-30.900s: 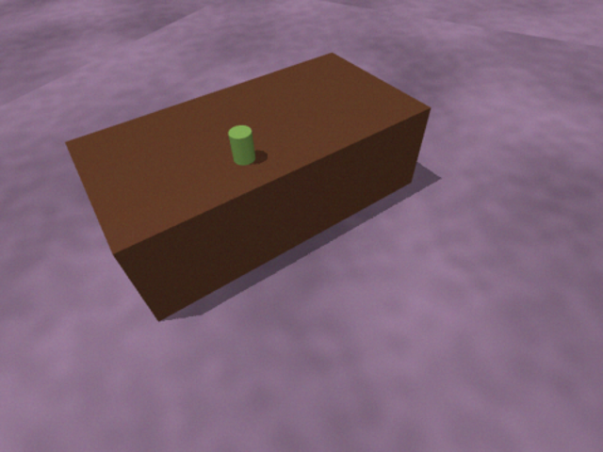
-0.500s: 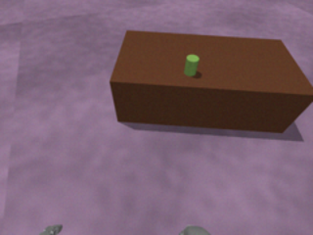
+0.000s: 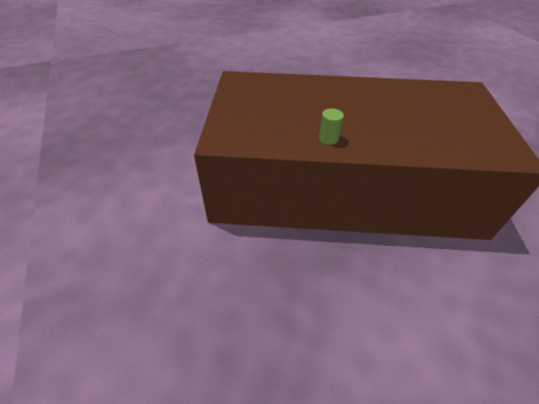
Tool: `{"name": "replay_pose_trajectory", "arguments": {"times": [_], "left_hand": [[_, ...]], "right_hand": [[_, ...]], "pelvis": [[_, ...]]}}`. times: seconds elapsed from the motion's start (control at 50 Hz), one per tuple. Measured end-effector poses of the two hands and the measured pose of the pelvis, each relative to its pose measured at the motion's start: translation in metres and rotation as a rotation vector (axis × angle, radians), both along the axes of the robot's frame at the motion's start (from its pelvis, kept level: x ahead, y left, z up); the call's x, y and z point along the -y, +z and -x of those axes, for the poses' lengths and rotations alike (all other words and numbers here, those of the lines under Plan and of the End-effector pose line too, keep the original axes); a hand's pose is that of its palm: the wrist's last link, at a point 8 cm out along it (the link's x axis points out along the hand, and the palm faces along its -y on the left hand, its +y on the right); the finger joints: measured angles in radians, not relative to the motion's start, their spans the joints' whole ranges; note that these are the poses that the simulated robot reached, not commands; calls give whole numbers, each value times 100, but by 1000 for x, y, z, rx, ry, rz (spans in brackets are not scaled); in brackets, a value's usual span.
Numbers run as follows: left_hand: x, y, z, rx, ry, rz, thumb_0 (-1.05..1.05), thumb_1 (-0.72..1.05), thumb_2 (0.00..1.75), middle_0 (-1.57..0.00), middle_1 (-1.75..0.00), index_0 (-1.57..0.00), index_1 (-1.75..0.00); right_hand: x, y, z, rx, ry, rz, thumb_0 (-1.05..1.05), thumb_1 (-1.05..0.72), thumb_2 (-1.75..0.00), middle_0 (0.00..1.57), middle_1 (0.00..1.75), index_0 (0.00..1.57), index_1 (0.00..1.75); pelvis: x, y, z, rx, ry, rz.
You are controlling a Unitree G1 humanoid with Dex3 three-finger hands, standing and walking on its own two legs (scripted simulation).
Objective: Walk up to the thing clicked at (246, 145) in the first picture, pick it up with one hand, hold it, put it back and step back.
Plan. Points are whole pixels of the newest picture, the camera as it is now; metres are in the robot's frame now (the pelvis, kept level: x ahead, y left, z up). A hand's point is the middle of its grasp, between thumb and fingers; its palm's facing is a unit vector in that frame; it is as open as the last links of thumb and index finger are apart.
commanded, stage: step back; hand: right
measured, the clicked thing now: (330, 126) +1.14 -0.18 -0.29
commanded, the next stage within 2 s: stand in 0.54 s
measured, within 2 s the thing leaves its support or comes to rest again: neither
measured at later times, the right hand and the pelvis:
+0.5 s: hand out of the picture +0.14 -0.27 -0.14, palm faces +0.00 +0.94 -0.34, open 7.3 cm; pelvis +0.05 -0.02 +0.01, yaw -1 degrees
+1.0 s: hand out of the picture +0.11 -0.27 -0.13, palm faces +0.01 +0.95 -0.32, open 7.3 cm; pelvis +0.03 -0.02 +0.02, yaw -1 degrees
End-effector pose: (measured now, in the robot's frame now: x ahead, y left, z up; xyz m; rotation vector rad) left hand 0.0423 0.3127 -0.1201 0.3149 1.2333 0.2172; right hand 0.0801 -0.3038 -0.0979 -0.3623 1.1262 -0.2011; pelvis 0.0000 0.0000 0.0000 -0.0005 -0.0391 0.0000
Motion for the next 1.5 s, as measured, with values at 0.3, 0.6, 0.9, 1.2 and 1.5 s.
{"name": "replay_pose_trajectory", "arguments": {"times": [0.3,0.6,0.9,1.2,1.5], "left_hand": [[23,14,-71,50,-48,-35,0,91,90,-20,-30,-20,-30],[40,19,-130,142,-55,16,0,91,90,-20,-30,-20,-30],[43,20,-82,45,-45,23,0,91,90,-20,-30,-20,-30],[38,20,-36,-29,-24,3,1,91,90,-20,-30,-20,-30],[44,18,-45,-21,-49,14,0,91,90,-20,-30,-20,-30]], "right_hand": [[15,-19,-21,-68,-63,-39,1,-91,-90,20,30,21,30],[13,-1,-62,-20,-48,-32,1,-91,-90,20,30,21,30],[13,3,-41,-34,-52,-50,0,-91,-90,20,30,21,30],[16,-6,4,-117,-66,-67,1,-91,-90,20,30,21,30],[21,-5,12,-138,-78,-55,1,-91,-90,20,30,21,30]], "pelvis": [[18,1,-35,-13,-14,9],[21,11,-49,-7,-11,2],[22,20,-33,17,-12,-1],[26,20,-18,14,-11,-2],[27,19,-20,2,-15,-3]]}}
